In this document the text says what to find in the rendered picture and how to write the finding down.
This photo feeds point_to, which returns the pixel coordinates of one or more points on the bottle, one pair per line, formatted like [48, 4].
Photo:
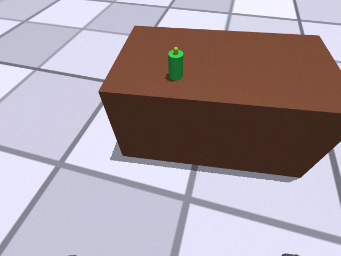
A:
[175, 64]

